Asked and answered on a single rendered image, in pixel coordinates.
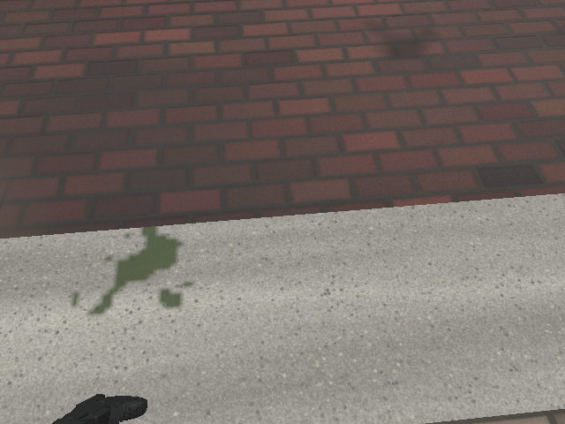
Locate robot left hand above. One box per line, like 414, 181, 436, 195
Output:
52, 394, 147, 424

